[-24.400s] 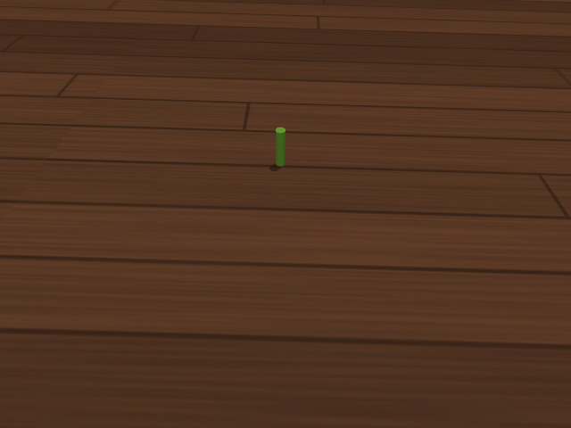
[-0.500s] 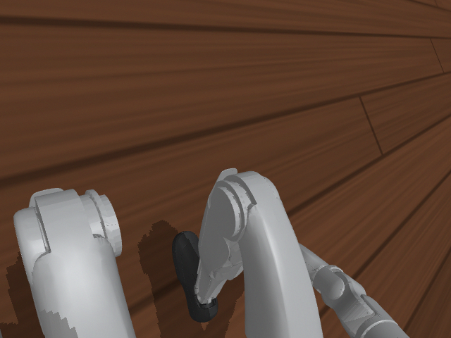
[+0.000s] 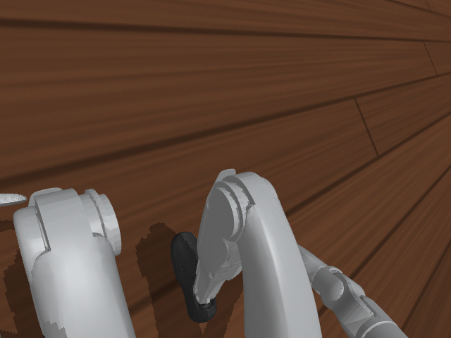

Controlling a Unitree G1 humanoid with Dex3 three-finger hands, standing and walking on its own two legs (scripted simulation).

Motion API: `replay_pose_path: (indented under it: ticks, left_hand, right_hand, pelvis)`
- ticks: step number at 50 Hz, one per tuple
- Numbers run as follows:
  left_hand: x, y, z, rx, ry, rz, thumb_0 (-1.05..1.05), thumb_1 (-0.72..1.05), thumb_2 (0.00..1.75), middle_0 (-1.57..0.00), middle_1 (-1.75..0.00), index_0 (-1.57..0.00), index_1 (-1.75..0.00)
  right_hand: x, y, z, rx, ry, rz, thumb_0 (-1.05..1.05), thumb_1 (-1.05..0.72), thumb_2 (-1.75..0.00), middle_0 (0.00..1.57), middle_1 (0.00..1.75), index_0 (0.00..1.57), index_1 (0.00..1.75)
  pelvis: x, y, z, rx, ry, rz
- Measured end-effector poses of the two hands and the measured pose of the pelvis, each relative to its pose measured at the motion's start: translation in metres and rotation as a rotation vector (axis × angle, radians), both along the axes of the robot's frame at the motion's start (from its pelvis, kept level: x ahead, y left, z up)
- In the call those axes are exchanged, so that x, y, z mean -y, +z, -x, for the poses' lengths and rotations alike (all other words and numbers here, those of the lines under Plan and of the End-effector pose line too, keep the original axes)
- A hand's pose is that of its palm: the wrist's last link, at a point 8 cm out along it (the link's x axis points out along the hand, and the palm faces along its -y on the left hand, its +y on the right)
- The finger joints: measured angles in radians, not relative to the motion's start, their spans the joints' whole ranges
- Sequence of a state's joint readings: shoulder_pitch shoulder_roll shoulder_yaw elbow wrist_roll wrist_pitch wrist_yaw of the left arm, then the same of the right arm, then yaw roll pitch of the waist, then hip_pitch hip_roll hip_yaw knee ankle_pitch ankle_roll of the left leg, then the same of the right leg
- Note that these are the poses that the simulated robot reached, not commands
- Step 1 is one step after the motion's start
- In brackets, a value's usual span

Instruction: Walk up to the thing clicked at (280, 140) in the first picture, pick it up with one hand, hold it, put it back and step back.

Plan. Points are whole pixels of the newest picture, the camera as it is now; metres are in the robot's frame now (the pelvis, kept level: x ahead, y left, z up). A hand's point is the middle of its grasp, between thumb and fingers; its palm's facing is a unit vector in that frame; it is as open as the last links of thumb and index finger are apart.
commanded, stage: withdraw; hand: left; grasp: from the side
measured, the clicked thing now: out of the picture +0.38 +0.30 -0.17
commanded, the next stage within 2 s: rise in 0.34 s
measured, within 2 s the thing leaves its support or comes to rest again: neither
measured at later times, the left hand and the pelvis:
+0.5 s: hand out of the picture +0.36 +0.37 -0.05, palm faces +0.37 -0.93 -0.07, open 17.5 cm; pelvis +0.01 +0.00 +0.03, yaw +3 degrees
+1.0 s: hand out of the picture +0.25 +0.35 +0.10, palm faces +0.34 -0.82 -0.47, open 17.3 cm; pelvis +0.02 -0.02 +0.19, yaw +11 degrees
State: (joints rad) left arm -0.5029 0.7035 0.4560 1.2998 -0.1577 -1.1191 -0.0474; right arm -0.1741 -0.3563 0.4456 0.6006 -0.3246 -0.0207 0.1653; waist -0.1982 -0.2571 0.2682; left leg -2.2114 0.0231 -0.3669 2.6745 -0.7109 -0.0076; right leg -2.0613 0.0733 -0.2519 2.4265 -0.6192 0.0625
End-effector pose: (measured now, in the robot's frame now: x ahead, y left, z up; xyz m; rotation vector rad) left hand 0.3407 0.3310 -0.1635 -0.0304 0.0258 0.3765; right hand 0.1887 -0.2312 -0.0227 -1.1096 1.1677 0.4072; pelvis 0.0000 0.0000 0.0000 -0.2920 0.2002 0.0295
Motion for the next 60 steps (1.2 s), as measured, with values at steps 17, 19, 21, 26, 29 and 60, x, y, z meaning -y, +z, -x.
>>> replay_pose_path:
  ticks: [17, 19, 21, 26, 29, 60]
  left_hand:
    - [-0.058, 0.073, 0.002, 0.077, -0.003, -0.098, -0.01, -0.54, 0.05, -0.09, -0.01, -0.09, -0.02]
    - [-0.066, 0.087, 0.005, 0.068, 0.0, -0.095, -0.01, -0.55, 0.05, -0.08, -0.01, -0.08, -0.02]
    - [-0.073, 0.098, 0.009, 0.052, 0.007, -0.087, -0.01, -0.56, 0.04, -0.08, -0.01, -0.07, -0.01]
    - [-0.087, 0.116, 0.02, -0.049, -0.007, -0.121, -0.01, -0.55, 0.04, -0.06, 0.0, -0.06, -0.01]
    - [-0.096, 0.126, 0.031, -0.174, 0.001, -0.15, -0.01, -0.53, 0.05, -0.06, -0.01, -0.05, -0.02]
    - [-0.02, 0.39, 0.131, -0.774, 0.186, -0.163, -0.01, -0.51, 0.08, -0.06, -0.05, -0.06, -0.06]
  right_hand:
    - [0.001, 0.002, -0.007, 0.055, -0.12, -0.056, 0.0, -0.91, -0.9, 0.21, 0.3, 0.21, 0.3]
    - [0.0, 0.001, -0.011, 0.075, -0.146, -0.082, 0.0, -0.91, -0.9, 0.21, 0.3, 0.21, 0.3]
    - [-0.001, 0.001, -0.015, 0.096, -0.167, -0.111, 0.0, -0.9, -0.9, 0.21, 0.3, 0.21, 0.3]
    - [-0.004, 0.0, -0.025, 0.158, -0.238, -0.183, 0.0, -0.89, -0.9, 0.21, 0.3, 0.21, 0.3]
    - [-0.006, 0.0, -0.028, 0.172, -0.305, -0.226, 0.0, -0.89, -0.9, 0.21, 0.3, 0.21, 0.3]
    - [-0.017, 0.217, -0.096, 0.38, -0.555, -0.464, 0.0, -0.9, -0.9, 0.21, 0.3, 0.2, 0.3]
  pelvis:
    - [0.001, 0.014, -0.006, -0.088, 0.02, -0.014]
    - [0.001, 0.017, -0.007, -0.11, 0.026, -0.02]
    - [0.001, 0.02, -0.007, -0.128, 0.032, -0.027]
    - [0.004, 0.028, -0.007, -0.16, 0.04, -0.05]
    - [0.006, 0.038, -0.007, -0.196, 0.05, -0.067]
    - [0.015, 0.288, -0.053, -0.302, 0.154, -0.189]
